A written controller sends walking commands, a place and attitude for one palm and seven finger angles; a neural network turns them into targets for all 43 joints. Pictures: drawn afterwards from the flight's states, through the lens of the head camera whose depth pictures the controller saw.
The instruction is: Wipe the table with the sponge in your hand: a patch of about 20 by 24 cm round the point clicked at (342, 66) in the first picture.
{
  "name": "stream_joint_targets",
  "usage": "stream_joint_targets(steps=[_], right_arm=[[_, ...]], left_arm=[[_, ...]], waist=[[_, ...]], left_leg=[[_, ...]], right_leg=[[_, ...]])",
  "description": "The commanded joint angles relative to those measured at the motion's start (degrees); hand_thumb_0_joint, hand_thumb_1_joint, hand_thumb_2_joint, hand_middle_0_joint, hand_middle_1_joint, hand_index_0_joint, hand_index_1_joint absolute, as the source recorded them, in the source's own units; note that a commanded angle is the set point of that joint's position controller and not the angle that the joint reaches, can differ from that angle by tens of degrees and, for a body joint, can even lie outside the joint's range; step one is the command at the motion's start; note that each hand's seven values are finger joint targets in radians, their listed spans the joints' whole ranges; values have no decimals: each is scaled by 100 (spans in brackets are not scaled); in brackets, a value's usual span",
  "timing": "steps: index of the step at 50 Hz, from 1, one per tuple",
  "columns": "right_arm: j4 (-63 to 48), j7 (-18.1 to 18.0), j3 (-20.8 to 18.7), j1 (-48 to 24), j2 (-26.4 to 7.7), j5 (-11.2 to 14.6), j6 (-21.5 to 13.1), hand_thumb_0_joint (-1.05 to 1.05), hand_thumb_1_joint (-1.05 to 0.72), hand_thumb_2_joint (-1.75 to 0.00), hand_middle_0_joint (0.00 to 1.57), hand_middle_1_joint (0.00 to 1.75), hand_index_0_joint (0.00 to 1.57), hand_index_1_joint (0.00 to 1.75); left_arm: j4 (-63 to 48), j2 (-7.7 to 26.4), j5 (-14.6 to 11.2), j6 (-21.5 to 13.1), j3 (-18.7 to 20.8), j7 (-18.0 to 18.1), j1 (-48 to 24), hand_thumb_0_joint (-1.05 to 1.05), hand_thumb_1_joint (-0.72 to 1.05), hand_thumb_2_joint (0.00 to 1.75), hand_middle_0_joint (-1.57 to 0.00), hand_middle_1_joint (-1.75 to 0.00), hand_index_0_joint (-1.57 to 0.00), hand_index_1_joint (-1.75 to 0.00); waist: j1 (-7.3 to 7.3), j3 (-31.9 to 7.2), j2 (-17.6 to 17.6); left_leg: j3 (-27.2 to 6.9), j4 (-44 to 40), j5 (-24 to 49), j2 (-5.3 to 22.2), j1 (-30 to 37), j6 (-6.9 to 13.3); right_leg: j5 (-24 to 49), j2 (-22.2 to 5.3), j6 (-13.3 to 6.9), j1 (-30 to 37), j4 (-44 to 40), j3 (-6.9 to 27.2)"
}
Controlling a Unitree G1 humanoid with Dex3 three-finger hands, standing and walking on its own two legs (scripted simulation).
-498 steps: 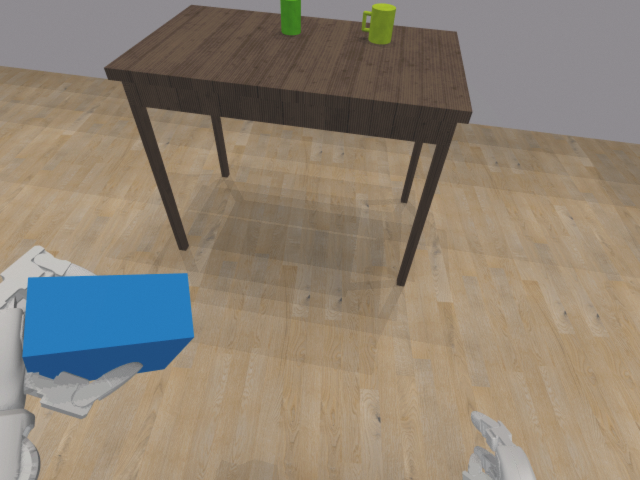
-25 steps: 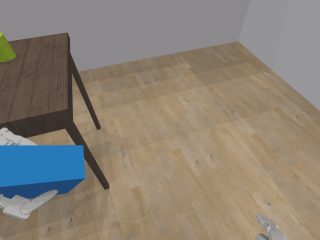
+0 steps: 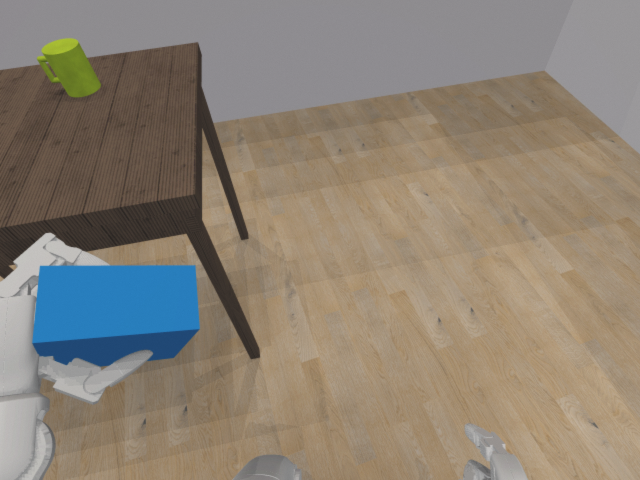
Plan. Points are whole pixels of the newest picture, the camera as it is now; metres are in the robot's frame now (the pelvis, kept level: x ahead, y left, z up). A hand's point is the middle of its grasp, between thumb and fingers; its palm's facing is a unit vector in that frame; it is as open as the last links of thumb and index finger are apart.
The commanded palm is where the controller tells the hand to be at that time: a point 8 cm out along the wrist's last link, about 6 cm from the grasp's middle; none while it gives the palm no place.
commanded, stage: take the last steps up to it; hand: left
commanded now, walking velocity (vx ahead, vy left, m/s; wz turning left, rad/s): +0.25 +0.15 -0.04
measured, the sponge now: (141, 319) +0.24 +0.20 +0.14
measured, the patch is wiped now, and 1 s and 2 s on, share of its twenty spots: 0.00 0.00 0.00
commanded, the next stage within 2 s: come to a stop and stand still in 0.40 s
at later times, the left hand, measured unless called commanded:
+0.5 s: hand (76, 232) +0.31 +0.28 +0.18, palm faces +0.32 -0.80 -0.50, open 10.6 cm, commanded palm +0.26 +0.34 +0.19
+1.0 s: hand (47, 200) +0.35 +0.34 +0.18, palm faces +0.31 -0.82 -0.48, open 10.6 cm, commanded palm +0.29 +0.38 +0.19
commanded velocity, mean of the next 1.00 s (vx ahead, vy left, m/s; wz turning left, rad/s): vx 0.06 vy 0.07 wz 0.00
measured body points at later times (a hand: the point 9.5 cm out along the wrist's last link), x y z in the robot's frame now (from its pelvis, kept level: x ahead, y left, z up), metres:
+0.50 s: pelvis +0.09 +0.06 +0.00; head +0.12 +0.05 +0.45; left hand +0.29 +0.32 +0.20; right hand +0.24 -0.15 -0.10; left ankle +0.08 +0.18 -0.73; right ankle +0.09 -0.01 -0.73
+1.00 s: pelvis +0.11 +0.11 +0.01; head +0.16 +0.13 +0.45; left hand +0.33 +0.38 +0.20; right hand +0.28 -0.13 -0.07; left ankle +0.15 +0.22 -0.73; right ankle +0.08 +0.01 -0.70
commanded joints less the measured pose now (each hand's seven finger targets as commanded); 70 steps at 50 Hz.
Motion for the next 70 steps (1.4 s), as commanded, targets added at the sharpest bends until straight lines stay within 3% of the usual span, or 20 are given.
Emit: stream_joint_targets(steps=[1, 9, 10, 12, 14, 18, 24, 25, 26, 28, 32, 39, 41, 42, 43, 46, 55, 60, 68, 70], right_arm=[[-1091, -43, -261, -630, -536, -1, -261, 0, -90, -90, 20, 30, 20, 30], [-1368, -108, -468, -302, -550, -11, -323, 0, -90, -90, 20, 30, 20, 30], [-1380, -150, -531, -222, -643, 7, -330, 0, -90, -90, 20, 30, 20, 30], [-1453, -155, -633, -192, -813, 72, -372, 0, -90, -90, 20, 30, 20, 30], [-1269, -146, -585, -226, -850, 16, -426, 0, -90, -90, 20, 30, 20, 30], [-1230, -115, -524, -252, -752, 111, -546, 0, -90, -90, 20, 30, 20, 30], [-1221, -199, -354, -293, -680, 78, -516, 0, -90, -90, 20, 30, 20, 30], [-1220, -202, -342, -244, -634, 66, -449, 0, -90, -90, 20, 30, 20, 30], [-1332, -189, -301, -250, -525, 52, -384, 0, -90, -90, 20, 30, 20, 30], [-1310, -87, -343, -389, -618, 84, -334, 0, -90, -90, 20, 30, 20, 30], [-1360, -149, -84, -699, -379, 29, -127, 0, -90, -90, 20, 30, 20, 30], [-1587, -267, -223, -459, -472, -32, -94, 0, -90, -90, 20, 30, 20, 30], [-1686, -299, -364, -373, -696, 2, -106, 0, -90, -90, 20, 30, 20, 30], [-1699, -262, -425, -252, -734, 6, -143, 0, -90, -90, 20, 30, 20, 30], [-1696, -178, -447, -153, -725, 19, -196, 0, -90, -90, 20, 30, 20, 30], [-1544, -89, -391, -167, -730, -47, -251, 0, -90, -90, 20, 30, 20, 30], [-1514, -118, -246, -218, -725, 66, -356, 0, -90, -90, 20, 30, 20, 30], [-1513, -157, -224, -310, -563, 96, -305, 0, -90, -90, 20, 30, 20, 30], [-1445, -308, -151, -381, -554, 14, -199, 0, -90, -90, 20, 30, 20, 30], [-1527, -326, -249, -335, -736, 16, -210, 0, -90, -90, 20, 30, 20, 30]], left_arm=[[-1896, 1568, -78, -669, 1244, 197, 102, 0, 10, 130, -120, -160, -120, -160], [-2367, 1457, -147, -604, 1489, 400, 812, 0, 10, 130, -120, -160, -120, -160], [-2424, 1387, -167, -636, 1432, 390, 772, 0, 10, 130, -120, -160, -120, -160], [-2512, 1288, -145, -732, 1273, 378, 836, 0, 10, 130, -120, -160, -120, -160], [-1809, 1472, -103, -685, 1385, 286, 865, 0, 10, 130, -120, -160, -120, -160], [-2426, 1254, -119, -665, 1056, 244, 353, 0, 10, 130, -120, -160, -120, -160], [-2019, 1339, -137, -407, 1082, 246, 405, 0, 10, 130, -120, -160, -120, -160], [-1881, 1395, -107, -368, 1127, 248, 300, 0, 10, 130, -120, -160, -120, -160], [-1773, 1562, -114, -337, 1252, 260, 257, 0, 10, 130, -120, -160, -120, -160], [-1480, 1412, -256, -280, 1222, 228, 111, 0, 10, 130, -120, -160, -120, -160], [-1508, 1365, -180, -354, 1283, 263, 390, 0, 10, 130, -120, -160, -120, -160], [-2668, 1355, -146, -290, 1137, 425, 442, 0, 10, 130, -120, -160, -120, -160], [-3008, 1470, -169, -315, 1226, 448, 507, 0, 10, 130, -120, -160, -120, -160], [-2990, 1546, -129, -371, 1233, 425, 659, 0, 10, 130, -120, -160, -120, -160], [-2683, 1434, -94, -406, 1212, 385, 832, 0, 10, 130, -120, -160, -120, -160], [-2615, 1464, -108, -347, 1244, 381, 531, 0, 10, 130, -120, -160, -120, -160], [-1946, 1153, -213, -80, 913, 254, 550, 0, 10, 130, -120, -160, -120, -160], [-1774, 1306, -297, 11, 926, 239, 193, 0, 10, 130, -120, -160, -120, -160], [-1988, 1357, -224, -132, 1024, 323, 179, 0, 10, 130, -120, -160, -120, -160], [-2108, 1326, -209, -179, 974, 324, 270, 0, 10, 130, -120, -160, -120, -160]], waist=[[-137, -782, -735], [-185, -1564, -731], [-268, -1622, -125], [-223, -1571, 1547], [-230, -1123, 1086], [-217, -992, 1336], [-138, -1092, 511], [-189, -1141, -287], [-253, -1184, -1502], [-236, -962, -1772], [-203, -1076, -1060], [-228, -1624, -673], [-175, -1798, 544], [-133, -1757, 1182], [-118, -1521, 1163], [-252, -1237, 1612], [-237, -1096, 657], [-233, -1112, -1437], [-214, -1169, -424], [-141, -1250, 370]], left_leg=[[-152, -291, 321, 433, -838, -58], [878, -3774, 1342, -74, 1433, 30], [629, -3913, 1681, 199, 2101, 160], [-1650, -3994, 3777, 2015, 3119, 1150], [-1650, -4291, 2788, 2196, 2181, 1461], [-329, -4005, 2954, 1352, 1813, 1040], [-85, -3201, 1953, 1200, 1059, 651], [159, -2407, 1480, 907, 603, 472], [530, -1355, 483, 229, -230, 145], [-227, 115, -795, 131, -597, -116], [76, -920, -254, 206, -108, -154], [489, -3525, 1641, -83, 1312, -98], [-533, -3733, 4564, 1057, 2347, 293], [-1275, -3778, 5916, 1800, 2767, 690], [-1273, -3875, 6051, 1968, 2646, 903], [-807, -3868, 5602, 1595, 2227, 768], [-394, -3915, 2605, 1354, 1238, 436], [62, -2042, 91, 94, 664, -96], [-32, -3599, 1434, 131, 1261, 6], [-557, -3855, 2959, 797, 1639, 204]], right_leg=[[2551, -1710, -595, 1044, -1672, 1602], [2697, -1021, -100, 1184, -364, 872], [2450, -772, 94, 650, 358, 671], [-1748, 54, 442, -1393, 2341, 213], [-1762, -170, 404, -1771, 3006, 505], [-729, -92, 472, -1134, 1638, 78], [424, -17, 382, 639, -777, -23], [1143, -533, 156, 1059, -1141, 678], [2442, -1572, -308, 1476, -1396, 2354], [3668, -2313, -797, 1225, -1576, 2929], [4774, -1518, -441, 1246, -1033, 1107], [4014, -994, -60, 1383, -392, 642], [1819, -331, 393, 420, 440, 346], [-821, -58, 446, -400, 965, 415], [-1656, 126, 401, -690, 1521, 580], [-909, 88, 413, -648, 1376, 558], [379, 223, 490, 732, -1009, 305], [2798, -1359, -352, 597, -1662, 2081], [2568, -826, -101, 940, -1087, 1210], [1840, -263, 200, 683, -773, 964]])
